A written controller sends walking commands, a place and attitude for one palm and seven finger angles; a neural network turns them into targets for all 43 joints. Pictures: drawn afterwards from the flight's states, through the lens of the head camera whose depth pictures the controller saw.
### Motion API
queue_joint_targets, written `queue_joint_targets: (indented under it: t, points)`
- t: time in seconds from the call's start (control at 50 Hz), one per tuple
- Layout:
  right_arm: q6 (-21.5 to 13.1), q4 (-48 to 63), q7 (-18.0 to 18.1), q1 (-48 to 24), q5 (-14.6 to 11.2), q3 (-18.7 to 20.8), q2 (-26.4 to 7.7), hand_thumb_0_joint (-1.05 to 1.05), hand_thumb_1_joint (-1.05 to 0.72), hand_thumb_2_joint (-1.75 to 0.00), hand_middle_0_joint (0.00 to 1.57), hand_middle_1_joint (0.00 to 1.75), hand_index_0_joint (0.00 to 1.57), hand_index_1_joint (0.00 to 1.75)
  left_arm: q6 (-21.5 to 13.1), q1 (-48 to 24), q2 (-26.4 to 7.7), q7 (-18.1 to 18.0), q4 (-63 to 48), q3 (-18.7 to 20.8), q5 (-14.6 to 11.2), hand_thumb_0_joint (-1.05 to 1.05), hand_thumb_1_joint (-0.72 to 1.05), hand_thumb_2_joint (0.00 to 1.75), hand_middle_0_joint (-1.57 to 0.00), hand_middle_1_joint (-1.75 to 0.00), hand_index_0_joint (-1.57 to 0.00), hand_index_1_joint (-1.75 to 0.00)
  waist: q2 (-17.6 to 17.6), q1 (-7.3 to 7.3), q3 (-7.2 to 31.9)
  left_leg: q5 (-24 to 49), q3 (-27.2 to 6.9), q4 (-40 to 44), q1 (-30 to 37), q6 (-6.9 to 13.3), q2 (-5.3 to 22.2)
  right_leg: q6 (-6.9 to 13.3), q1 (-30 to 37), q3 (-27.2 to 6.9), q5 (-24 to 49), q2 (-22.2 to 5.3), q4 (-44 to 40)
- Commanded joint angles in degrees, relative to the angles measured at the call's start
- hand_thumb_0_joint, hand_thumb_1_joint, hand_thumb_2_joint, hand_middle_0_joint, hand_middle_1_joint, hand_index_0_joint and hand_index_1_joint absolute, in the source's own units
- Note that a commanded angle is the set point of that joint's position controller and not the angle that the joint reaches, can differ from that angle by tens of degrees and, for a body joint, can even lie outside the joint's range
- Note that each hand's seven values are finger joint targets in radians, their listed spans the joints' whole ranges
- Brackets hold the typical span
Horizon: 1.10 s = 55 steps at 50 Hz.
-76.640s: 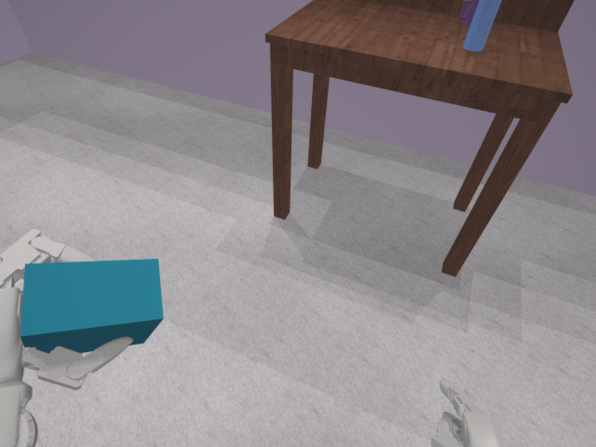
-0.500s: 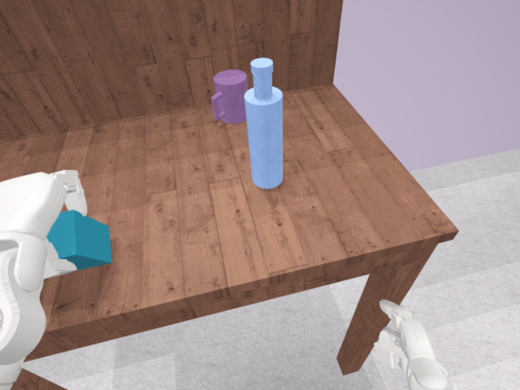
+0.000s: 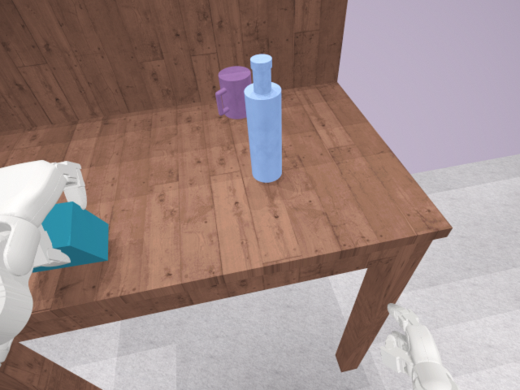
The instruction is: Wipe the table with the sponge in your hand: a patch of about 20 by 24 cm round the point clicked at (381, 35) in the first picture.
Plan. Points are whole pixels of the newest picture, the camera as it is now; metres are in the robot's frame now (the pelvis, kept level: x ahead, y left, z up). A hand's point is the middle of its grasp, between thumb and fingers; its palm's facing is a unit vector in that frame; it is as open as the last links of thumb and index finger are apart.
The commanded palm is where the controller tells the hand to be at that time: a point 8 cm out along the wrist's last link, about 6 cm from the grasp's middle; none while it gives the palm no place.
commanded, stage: lift the sponge slowly off the table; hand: left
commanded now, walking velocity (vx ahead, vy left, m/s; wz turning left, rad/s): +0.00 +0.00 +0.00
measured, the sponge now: (58, 242) +0.23 +0.36 +0.11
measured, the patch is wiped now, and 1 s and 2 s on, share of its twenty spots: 1.00 1.00 1.00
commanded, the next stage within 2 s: bring the sponge back beside the body in 1.30 s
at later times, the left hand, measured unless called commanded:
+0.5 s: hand (40, 194) +0.24 +0.34 +0.21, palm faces +0.09 +0.01 -1.00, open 9.7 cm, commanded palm +0.20 +0.33 +0.28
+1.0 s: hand (13, 167) +0.24 +0.35 +0.25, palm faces +0.17 +0.02 -0.99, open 9.7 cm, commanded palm +0.20 +0.34 +0.32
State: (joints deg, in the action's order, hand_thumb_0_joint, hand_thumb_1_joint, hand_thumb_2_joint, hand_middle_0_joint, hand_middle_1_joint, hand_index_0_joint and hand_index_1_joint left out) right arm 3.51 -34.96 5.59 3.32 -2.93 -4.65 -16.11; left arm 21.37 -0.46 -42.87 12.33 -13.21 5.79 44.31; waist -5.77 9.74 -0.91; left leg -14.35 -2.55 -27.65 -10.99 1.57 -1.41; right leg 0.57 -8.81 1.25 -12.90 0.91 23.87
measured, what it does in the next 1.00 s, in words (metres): stands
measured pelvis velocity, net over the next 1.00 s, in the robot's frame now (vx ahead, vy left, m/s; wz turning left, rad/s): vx -0.02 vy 0.00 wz -0.01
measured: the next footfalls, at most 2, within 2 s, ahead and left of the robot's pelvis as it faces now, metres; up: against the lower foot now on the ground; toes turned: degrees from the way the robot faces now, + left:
none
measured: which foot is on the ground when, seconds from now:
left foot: down 0.00-1.00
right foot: down 0.00-1.00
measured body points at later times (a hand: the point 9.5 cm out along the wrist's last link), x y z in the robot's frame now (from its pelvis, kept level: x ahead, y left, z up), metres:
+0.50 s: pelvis -0.02 -0.01 +0.00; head -0.02 -0.05 +0.45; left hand +0.23 +0.33 +0.26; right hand +0.23 -0.20 -0.08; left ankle +0.01 +0.10 -0.74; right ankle +0.00 -0.12 -0.74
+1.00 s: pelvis -0.02 +0.00 +0.00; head -0.02 -0.03 +0.45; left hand +0.23 +0.34 +0.30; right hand +0.23 -0.19 -0.08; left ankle +0.01 +0.10 -0.74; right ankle +0.00 -0.12 -0.74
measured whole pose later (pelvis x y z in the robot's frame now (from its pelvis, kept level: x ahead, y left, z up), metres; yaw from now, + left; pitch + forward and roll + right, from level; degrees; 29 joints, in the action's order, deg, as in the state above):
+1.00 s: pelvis -0.02 +0.00 +0.00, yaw -1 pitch -3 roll -1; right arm 3.9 -35.2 5.4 3.4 -3.3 -4.6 -16.9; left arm 22.3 -13.7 -47.2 18.6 -8.9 8.5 43.0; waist -6.6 9.8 -1.0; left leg -12.0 -1.5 -25.9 -10.7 1.7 -2.0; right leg 0.2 -9.6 0.1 -11.2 0.3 24.0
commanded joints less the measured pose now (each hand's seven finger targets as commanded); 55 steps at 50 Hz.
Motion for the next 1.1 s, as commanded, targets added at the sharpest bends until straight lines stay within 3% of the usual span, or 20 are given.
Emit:
queue_joint_targets:
  t: [0.0,0.04,0.2,0.26,0.32,0.34,0.4,0.44,0.5,0.54,0.56,0.64,0.76,0.84,0.86,0.94,1.0,1.04,1.06,1.08]
  points:
    - [-3.44,8.82,0.84,-10.37,0.36,2.54,-6.31,0.0,-0.9,-0.9,0.2,0.3,0.2,0.3,-1.09,-19.99,-18.29,-2.43,-6.4,11.02,2.3,0.0,0.1,1.3,-1.2,-1.6,-1.2,-1.6,-0.24,-1.28,12.68,14.16,-0.96,3.69,4.61,0.51,-1.08,3.27,1.78,-1.1,6.79,0.63,-4.11]
    - [-4.02,9.37,0.72,-12.62,-0.24,2.47,-6.09,0.0,-0.9,-0.9,0.2,0.3,0.2,0.3,-1.2,-21.0,-20.12,-2.19,-7.53,12.76,2.78,0.0,0.1,1.3,-1.2,-1.6,-1.2,-1.6,-2.46,-1.25,13.84,13.8,-1.52,3.86,5.37,0.45,-1.2,4.0,2.72,-4.07,6.46,1.35,-3.96]
    - [-3.53,9.25,0.08,-11.81,0.32,2.5,-6.16,0.0,-0.9,-0.9,0.2,0.3,0.2,0.3,-0.89,-21.33,-17.64,-0.39,-5.73,10.25,1.79,0.0,0.1,1.3,-1.2,-1.6,-1.2,-1.6,-0.42,-0.34,13.95,14.56,-1.03,4.59,3.86,0.27,-1.05,3.49,3.49,-1.37,8.22,0.09,-3.35]
    - [-3.46,9.49,-0.01,-12.02,0.4,2.4,-6.38,0.0,-0.9,-0.9,0.2,0.3,0.2,0.3,-0.41,-23.3,-20.29,-0.13,-6.9,12.17,2.31,0.0,0.1,1.3,-1.2,-1.6,-1.2,-1.6,-0.76,0.22,15.18,14.11,-1.04,4.65,3.58,0.38,-1.25,3.62,4.1,-2.07,7.21,-0.18,-3.05]
    - [-3.23,9.12,-0.01,-12.04,0.1,2.56,-6.23,0.0,-0.9,-0.9,0.2,0.3,0.2,0.3,-0.34,-23.59,-19.47,0.08,-5.98,11.46,1.99,0.0,0.1,1.3,-1.2,-1.6,-1.2,-1.6,0.81,-0.31,13.56,12.4,-0.66,4.97,3.71,0.22,-1.02,3.14,2.5,-1.71,5.71,-0.07,-3.7]
    - [-3.76,9.72,-0.01,-13.93,-0.3,2.45,-6.1,0.0,-0.9,-0.9,0.2,0.3,0.2,0.3,0.18,-23.32,-20.03,0.04,-6.05,12.5,2.2,0.0,0.1,1.3,-1.2,-1.6,-1.2,-1.6,0.05,-0.33,13.62,11.77,-1.35,4.92,3.89,0.22,-0.99,3.82,2.62,-4.63,4.84,0.62,-3.89]
    - [-2.9,8.66,0.41,-11.63,0.21,2.49,-6.77,0.0,-0.9,-0.9,0.2,0.3,0.2,0.3,0.33,-26.1,-20.5,0.45,-1.27,11.71,2.18,0.0,0.1,1.3,-1.2,-1.6,-1.2,-1.6,2.57,-0.43,11.96,10.62,-0.5,4.79,2.89,0.27,-1.1,3.11,1.6,-2.39,3.6,-0.36,-4.65]
    - [-3.43,9.19,0.54,-13.66,-0.58,2.58,-6.75,0.0,-0.9,-0.9,0.2,0.3,0.2,0.3,0.45,-29.0,-22.78,0.63,-2.77,12.89,2.92,0.0,0.1,1.3,-1.2,-1.6,-1.2,-1.6,-0.24,-1.0,13.37,9.86,-1.17,4.85,3.98,0.28,-1.38,3.71,1.85,-5.71,2.37,0.48,-4.6]
    - [-3.13,8.63,0.85,-11.55,-0.06,2.23,-6.77,0.0,-0.9,-0.9,0.2,0.3,0.2,0.3,0.09,-31.3,-20.54,1.78,1.24,9.8,2.63,0.0,0.1,1.3,-1.2,-1.6,-1.2,-1.6,0.09,-1.28,12.0,10.28,-0.58,4.88,3.51,0.36,-1.39,3.14,1.09,-2.24,2.99,-0.52,-4.96]
    - [-3.92,9.56,0.81,-13.32,-0.6,2.42,-6.47,0.0,-0.9,-0.9,0.2,0.3,0.2,0.3,-0.35,-31.61,-22.37,2.59,-1.93,11.37,3.16,0.0,0.1,1.3,-1.2,-1.6,-1.2,-1.6,-2.07,-1.29,14.66,10.4,-1.41,4.69,4.95,0.43,-1.34,3.86,2.18,-5.51,3.32,0.13,-4.36]
    - [-3.55,9.46,0.89,-11.44,0.1,2.26,-6.77,0.0,-0.9,-0.9,0.2,0.3,0.2,0.3,-0.64,-32.87,-23.22,2.9,-2.34,11.45,3.08,0.0,0.1,1.3,-1.2,-1.6,-1.2,-1.6,-1.99,-0.52,16.2,11.63,-0.82,4.41,4.38,0.6,-1.79,3.45,3.37,-2.97,4.08,-1.02,-3.81]
    - [-4.13,9.54,1.05,-12.39,-0.58,2.24,-6.43,0.0,-0.9,-0.9,0.2,0.3,0.2,0.3,-1.24,-32.4,-21.92,4.59,-0.07,10.38,3.27,0.0,0.1,1.3,-1.2,-1.6,-1.2,-1.6,-1.33,-1.9,12.36,8.6,-1.5,5.07,4.29,0.43,-0.93,3.59,0.48,-4.92,1.68,-0.13,-4.9]
    - [-3.8,9.95,0.92,-10.84,0.53,2.33,-6.64,0.0,-0.9,-0.9,0.2,0.3,0.2,0.3,-2.69,-33.39,-26.08,4.02,-3.87,14.87,2.45,0.0,0.1,1.3,-1.2,-1.6,-1.2,-1.6,-1.25,0.49,16.86,12.9,-1.35,4.45,4.76,0.31,-1.12,3.93,3.92,-3.37,5.28,-1.38,-3.03]
    - [-3.75,10.27,0.51,-12.47,-0.17,2.72,-6.47,0.0,-0.9,-0.9,0.2,0.3,0.2,0.3,-1.54,-30.36,-25.89,3.41,-4.55,16.78,1.21,0.0,0.1,1.3,-1.2,-1.6,-1.2,-1.6,-1.5,0.15,15.46,13.76,-1.65,4.38,5.1,-0.12,-0.62,4.02,3.14,-5.5,6.35,-0.12,-3.38]
    - [-3.08,9.82,0.56,-10.89,0.49,2.57,-6.95,0.0,-0.9,-0.9,0.2,0.3,0.2,0.3,-1.07,-31.75,-26.42,3.13,-3.82,16.8,0.8,0.0,0.1,1.3,-1.2,-1.6,-1.2,-1.6,-1.04,0.87,16.08,14.2,-0.91,4.17,4.28,-0.16,-0.86,3.63,3.88,-3.28,6.8,-1.32,-3.18]
    - [-3.11,10.23,0.15,-13.91,-0.66,2.37,-6.59,0.0,-0.9,-0.9,0.2,0.3,0.2,0.3,2.33,-31.04,-22.39,3.86,-3.56,13.4,0.73,0.0,0.1,1.3,-1.2,-1.6,-1.2,-1.6,-2.48,-0.21,13.23,13.17,-1.5,5.26,3.6,-0.51,-0.42,3.73,2.16,-4.68,6.09,-0.16,-3.56]
    - [-2.46,9.76,0.51,-12.08,-0.47,2.06,-6.83,0.0,-0.9,-0.9,0.2,0.3,0.2,0.3,4.19,-34.27,-20.21,5.3,-1.38,9.33,1.06,0.0,0.1,1.3,-1.2,-1.6,-1.2,-1.6,0.97,-0.78,11.84,11.09,-1.19,6.54,3.02,-0.23,-0.44,2.71,0.99,-1.35,4.48,-0.78,-4.16]
    - [-3.44,10.42,0.79,-14.2,-1.35,1.69,-6.33,0.0,-0.9,-0.9,0.2,0.3,0.2,0.3,4.64,-37.78,-19.65,6.27,-1.91,7.32,2.67,0.0,0.1,1.3,-1.2,-1.6,-1.2,-1.6,-1.12,-1.85,12.55,8.93,-2.03,7.28,4.2,-0.11,-0.07,3.3,0.5,-3.68,2.8,-0.02,-4.05]
    - [-3.12,10.12,0.94,-12.07,-0.57,1.71,-7.02,0.0,-0.9,-0.9,0.2,0.3,0.2,0.3,4.26,-40.8,-21.93,6.44,-2.9,8.09,3.05,0.0,0.1,1.3,-1.2,-1.6,-1.2,-1.6,-0.72,-0.85,14.72,9.3,-1.95,7.19,4.08,0.04,-0.66,3.14,1.57,-2.03,2.71,-1.06,-3.75]
    - [-3.45,10.32,1.07,-12.51,-0.94,1.64,-6.34,0.0,-0.9,-0.9,0.2,0.3,0.2,0.3,4.06,-41.77,-19.81,6.81,-2.91,5.6,3.6,0.0,0.1,1.3,-1.2,-1.6,-1.2,-1.6,0.03,-1.6,14.32,9.89,-1.93,7.5,4.83,0.0,-0.5,3.09,1.01,-1.5,3.14,-0.75,-3.45]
